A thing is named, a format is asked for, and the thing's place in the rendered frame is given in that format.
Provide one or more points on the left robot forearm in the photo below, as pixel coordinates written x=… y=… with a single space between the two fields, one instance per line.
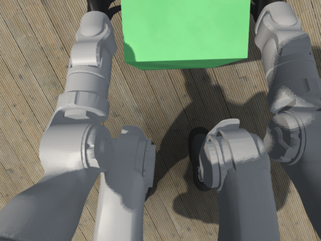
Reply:
x=89 y=73

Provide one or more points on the left robot hand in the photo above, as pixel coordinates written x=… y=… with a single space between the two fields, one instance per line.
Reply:
x=103 y=6

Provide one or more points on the robot right upper arm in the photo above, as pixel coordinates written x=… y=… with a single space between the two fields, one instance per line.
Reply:
x=293 y=138

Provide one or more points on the right robot foot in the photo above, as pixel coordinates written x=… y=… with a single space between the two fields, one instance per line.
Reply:
x=195 y=141

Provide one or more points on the right robot forearm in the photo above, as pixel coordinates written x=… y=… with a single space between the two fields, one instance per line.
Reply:
x=288 y=61

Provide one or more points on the robot right thigh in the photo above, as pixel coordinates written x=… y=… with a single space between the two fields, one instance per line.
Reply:
x=247 y=210

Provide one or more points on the carton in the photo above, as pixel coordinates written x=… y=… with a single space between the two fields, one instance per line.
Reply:
x=184 y=34

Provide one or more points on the robot left upper arm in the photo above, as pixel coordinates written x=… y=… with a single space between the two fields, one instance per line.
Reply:
x=72 y=155

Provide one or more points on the right robot hand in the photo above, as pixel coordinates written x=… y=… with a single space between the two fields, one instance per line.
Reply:
x=256 y=9

